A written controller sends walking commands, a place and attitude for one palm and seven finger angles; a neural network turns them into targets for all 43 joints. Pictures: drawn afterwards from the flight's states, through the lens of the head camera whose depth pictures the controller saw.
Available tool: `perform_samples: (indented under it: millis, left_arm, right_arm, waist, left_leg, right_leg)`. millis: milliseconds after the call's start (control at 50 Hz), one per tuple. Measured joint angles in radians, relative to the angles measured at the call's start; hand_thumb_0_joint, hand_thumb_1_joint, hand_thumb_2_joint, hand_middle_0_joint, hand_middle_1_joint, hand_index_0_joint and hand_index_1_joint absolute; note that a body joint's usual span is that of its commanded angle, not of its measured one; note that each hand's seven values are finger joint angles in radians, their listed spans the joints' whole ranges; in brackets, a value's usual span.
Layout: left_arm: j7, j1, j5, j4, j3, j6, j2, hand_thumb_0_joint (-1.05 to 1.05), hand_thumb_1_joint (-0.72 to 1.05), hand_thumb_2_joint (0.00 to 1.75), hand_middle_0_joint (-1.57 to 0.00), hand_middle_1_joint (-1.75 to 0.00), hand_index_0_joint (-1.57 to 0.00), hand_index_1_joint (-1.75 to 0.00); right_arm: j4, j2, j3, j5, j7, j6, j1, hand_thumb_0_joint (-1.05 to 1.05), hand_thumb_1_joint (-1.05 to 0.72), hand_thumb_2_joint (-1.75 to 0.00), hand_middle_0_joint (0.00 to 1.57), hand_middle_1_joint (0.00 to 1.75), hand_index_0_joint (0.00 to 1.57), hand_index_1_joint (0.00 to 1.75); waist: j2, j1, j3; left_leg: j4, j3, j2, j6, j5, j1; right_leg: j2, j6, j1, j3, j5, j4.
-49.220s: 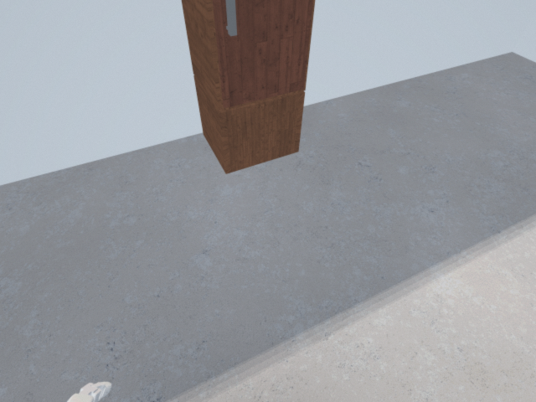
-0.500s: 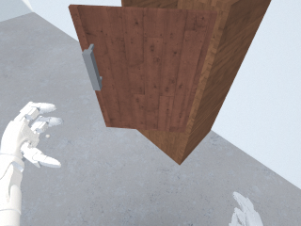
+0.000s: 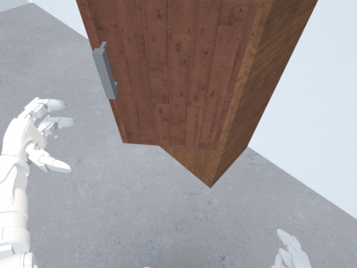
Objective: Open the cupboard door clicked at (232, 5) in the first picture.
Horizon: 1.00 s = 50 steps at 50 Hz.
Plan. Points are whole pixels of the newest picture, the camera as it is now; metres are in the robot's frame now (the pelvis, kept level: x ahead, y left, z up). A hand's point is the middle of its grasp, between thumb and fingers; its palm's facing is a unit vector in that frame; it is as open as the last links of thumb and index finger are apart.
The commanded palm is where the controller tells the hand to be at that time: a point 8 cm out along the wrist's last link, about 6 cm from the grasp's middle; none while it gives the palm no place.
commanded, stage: move the hooked fingers beside the handle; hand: left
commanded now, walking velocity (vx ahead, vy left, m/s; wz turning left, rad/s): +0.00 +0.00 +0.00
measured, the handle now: (108, 71) +0.60 +0.24 +0.08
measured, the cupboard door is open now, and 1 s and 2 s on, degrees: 39 39 39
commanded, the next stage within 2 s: none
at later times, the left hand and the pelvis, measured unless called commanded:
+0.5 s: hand (68, 112) +0.42 +0.28 +0.11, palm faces -0.03 -1.00 -0.01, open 14.0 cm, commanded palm +0.40 +0.33 +0.10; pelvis +0.01 +0.02 +0.00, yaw -1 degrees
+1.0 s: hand (79, 87) +0.51 +0.28 +0.10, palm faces -0.04 -1.00 -0.02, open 14.0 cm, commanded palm +0.49 +0.34 +0.09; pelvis +0.01 +0.02 -0.02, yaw -3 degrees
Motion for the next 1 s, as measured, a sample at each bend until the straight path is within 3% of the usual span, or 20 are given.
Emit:
perform_samples:
  millis: [180,300,540,720,800,940,1000]
  left_arm:
    - [-0.006,-0.072,0.019,0.109,0.03,-0.004,0.035,-0.02,-0.5,0.3,-0.3,-1.2,-0.3,-1.2]
    - [0.012,-0.09,0.032,0.12,0.033,-0.034,0.035,-0.02,-0.5,0.3,-0.3,-1.2,-0.3,-1.2]
    - [0.018,-0.252,0.072,0.275,0.014,-0.062,0.068,-0.02,-0.5,0.3,-0.3,-1.2,-0.3,-1.2]
    - [0.026,-0.411,0.128,0.446,0.024,-0.089,0.148,-0.02,-0.5,0.3,-0.3,-1.2,-0.3,-1.2]
    - [0.011,-0.467,0.133,0.5,0.049,-0.108,0.184,-0.02,-0.5,0.3,-0.3,-1.2,-0.3,-1.2]
    - [0.002,-0.574,0.181,0.587,0.056,-0.083,0.278,-0.02,-0.5,0.3,-0.3,-1.2,-0.3,-1.2]
    - [-0.004,-0.594,0.18,0.592,0.079,-0.089,0.301,-0.02,-0.5,0.3,-0.3,-1.2,-0.3,-1.2]
  right_arm:
    - [-0.013,-0.01,-0.012,-0.005,0.024,0.036,0.061,0.01,-0.9,-0.89,0.21,0.3,0.2,0.3]
    - [-0.013,-0.011,-0.021,-0.008,0.034,0.062,0.097,0.01,-0.9,-0.89,0.2,0.3,0.2,0.3]
    - [-0.001,-0.004,-0.013,-0.014,0.038,0.099,0.089,0.01,-0.9,-0.89,0.21,0.3,0.2,0.3]
    - [-0.007,-0.008,-0.005,-0.023,0.044,0.135,0.089,0.01,-0.9,-0.89,0.21,0.3,0.2,0.3]
    - [0.004,-0.013,-0.002,-0.026,0.045,0.158,0.101,0.01,-0.9,-0.89,0.21,0.3,0.2,0.3]
    - [0.005,-0.024,-0.001,-0.031,0.043,0.193,0.135,0.01,-0.9,-0.89,0.21,0.3,0.2,0.3]
    - [0.007,-0.026,-0.003,-0.035,0.047,0.212,0.15,0.01,-0.9,-0.89,0.21,0.3,0.2,0.3]
  waist:
    - [-0.002,-0.035,-0.027]
    - [-0.003,-0.037,-0.029]
    - [-0.007,-0.057,-0.038]
    - [-0.015,-0.089,-0.029]
    - [-0.017,-0.104,-0.029]
    - [-0.017,-0.144,-0.022]
    - [-0.017,-0.155,-0.024]
  left_leg:
    - [0.003,0.03,0.002,0.009,-0.009,-0.033]
    - [0.009,0.033,0.001,0.015,-0.014,-0.047]
    - [0.029,0.027,-0.003,0.022,-0.019,-0.09]
    - [0.069,0.024,0.001,0.023,-0.026,-0.166]
    - [0.086,0.026,0.006,0.024,-0.033,-0.197]
    - [0.115,0.019,0.014,0.024,-0.042,-0.266]
    - [0.121,0.023,0.019,0.024,-0.046,-0.285]
  right_leg:
    - [0.002,0.009,-0.047,0.03,0.0,0.01]
    - [0.001,0.014,-0.059,0.033,-0.001,0.009]
    - [-0.003,0.021,-0.093,0.028,0.0,0.016]
    - [-0.001,0.021,-0.166,0.026,-0.004,0.049]
    - [0.003,0.021,-0.196,0.027,-0.006,0.06]
    - [0.01,0.021,-0.257,0.021,-0.007,0.074]
    - [0.015,0.021,-0.277,0.026,-0.007,0.076]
